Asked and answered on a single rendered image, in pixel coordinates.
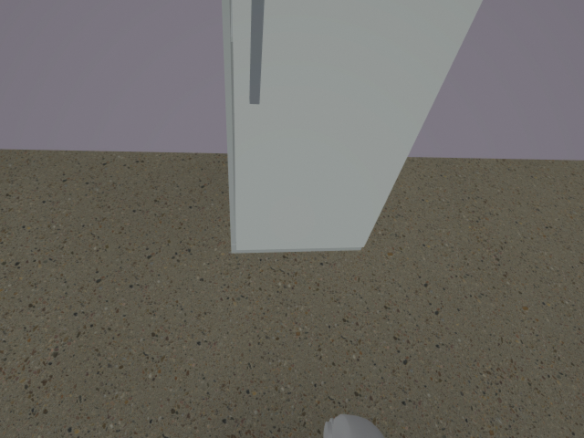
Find fridge door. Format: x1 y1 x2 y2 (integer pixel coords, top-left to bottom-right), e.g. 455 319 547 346
232 0 483 250

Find robot right thigh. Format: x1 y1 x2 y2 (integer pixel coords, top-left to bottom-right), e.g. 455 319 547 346
323 414 384 438

